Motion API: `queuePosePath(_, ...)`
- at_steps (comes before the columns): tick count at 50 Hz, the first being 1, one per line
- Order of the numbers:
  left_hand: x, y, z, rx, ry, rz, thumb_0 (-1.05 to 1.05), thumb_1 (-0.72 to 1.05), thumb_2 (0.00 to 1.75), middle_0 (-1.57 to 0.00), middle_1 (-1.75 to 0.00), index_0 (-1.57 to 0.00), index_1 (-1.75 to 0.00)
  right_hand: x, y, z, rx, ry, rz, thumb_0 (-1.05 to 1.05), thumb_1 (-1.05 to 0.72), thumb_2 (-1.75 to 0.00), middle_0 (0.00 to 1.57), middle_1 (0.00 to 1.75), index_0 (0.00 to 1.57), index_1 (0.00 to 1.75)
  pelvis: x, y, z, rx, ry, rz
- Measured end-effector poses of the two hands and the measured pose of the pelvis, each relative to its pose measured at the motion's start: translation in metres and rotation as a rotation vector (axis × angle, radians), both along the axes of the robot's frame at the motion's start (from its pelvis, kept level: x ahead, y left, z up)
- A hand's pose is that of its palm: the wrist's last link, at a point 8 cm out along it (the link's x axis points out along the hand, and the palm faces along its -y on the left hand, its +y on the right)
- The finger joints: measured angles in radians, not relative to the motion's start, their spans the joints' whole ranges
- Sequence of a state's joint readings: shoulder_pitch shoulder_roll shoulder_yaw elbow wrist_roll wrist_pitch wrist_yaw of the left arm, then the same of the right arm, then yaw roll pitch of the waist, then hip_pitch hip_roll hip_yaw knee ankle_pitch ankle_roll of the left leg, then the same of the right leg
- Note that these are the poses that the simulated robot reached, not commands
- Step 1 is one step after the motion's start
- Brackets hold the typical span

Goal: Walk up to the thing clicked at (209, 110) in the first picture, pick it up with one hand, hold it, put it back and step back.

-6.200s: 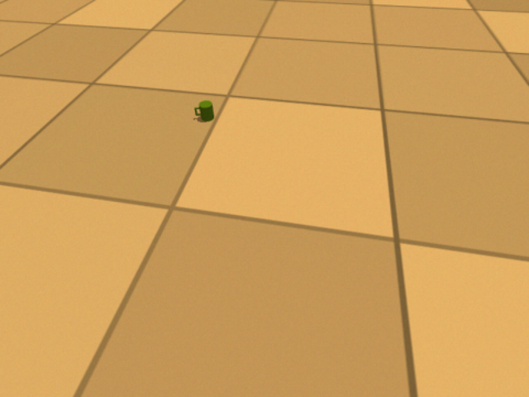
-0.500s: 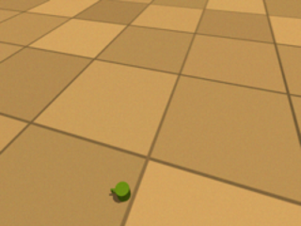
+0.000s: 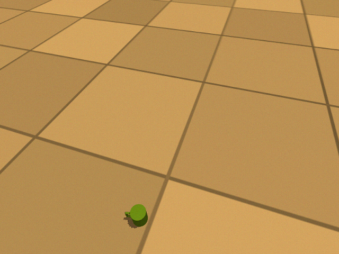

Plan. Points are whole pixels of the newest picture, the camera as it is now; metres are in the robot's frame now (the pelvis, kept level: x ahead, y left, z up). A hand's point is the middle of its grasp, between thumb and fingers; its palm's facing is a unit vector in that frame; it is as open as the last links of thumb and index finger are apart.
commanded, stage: walk up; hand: left
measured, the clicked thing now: (136, 215) +0.46 +0.23 -0.73
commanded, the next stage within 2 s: stand in 0.02 s
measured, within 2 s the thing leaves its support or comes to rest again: neither
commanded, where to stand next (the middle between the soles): +0.07 -0.01 m, yaw -2 degrees
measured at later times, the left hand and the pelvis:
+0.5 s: hand out of the picture +0.09 +0.24 -0.16, palm faces -0.02 -0.94 -0.34, open 7.4 cm; pelvis +0.02 -0.01 +0.00, yaw -1 degrees
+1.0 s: hand out of the picture +0.10 +0.24 -0.16, palm faces -0.03 -0.94 -0.34, open 7.4 cm; pelvis +0.02 -0.01 +0.00, yaw -1 degrees
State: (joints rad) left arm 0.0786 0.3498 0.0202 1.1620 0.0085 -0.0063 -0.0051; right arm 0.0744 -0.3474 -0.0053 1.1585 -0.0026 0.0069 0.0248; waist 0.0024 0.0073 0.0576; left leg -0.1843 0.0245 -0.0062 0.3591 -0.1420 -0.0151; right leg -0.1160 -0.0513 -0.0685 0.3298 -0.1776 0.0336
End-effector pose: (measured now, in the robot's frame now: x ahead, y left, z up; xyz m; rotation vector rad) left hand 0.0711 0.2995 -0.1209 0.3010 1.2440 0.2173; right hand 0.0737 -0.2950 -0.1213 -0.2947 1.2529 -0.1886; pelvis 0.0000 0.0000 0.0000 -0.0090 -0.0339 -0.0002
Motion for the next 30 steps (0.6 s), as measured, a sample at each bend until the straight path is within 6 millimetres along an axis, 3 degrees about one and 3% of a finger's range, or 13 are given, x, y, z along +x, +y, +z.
queuePosePath(10, 0.005, -0.003, 0.0, -0.005, 0.001, -0.013, 0.01, 0.91, 0.9, -0.21, -0.3, -0.2, -0.3, 0.014, -0.001, 0.004, -0.006, -0.039, 0.012, 0.01, -0.9, -0.9, 0.2, 0.3, 0.2, 0.3, 0.006, -0.002, 0.001, 0.007, 0.002, -0.006)
queuePosePath(30, 0.022, -0.012, 0.002, -0.002, -0.012, -0.027, 0.01, 0.91, 0.9, -0.21, -0.3, -0.2, -0.3, 0.016, -0.012, 0.003, -0.013, -0.024, -0.004, 0.01, -0.9, -0.9, 0.2, 0.3, 0.2, 0.3, 0.016, -0.009, 0.001, 0.008, -0.002, -0.012)
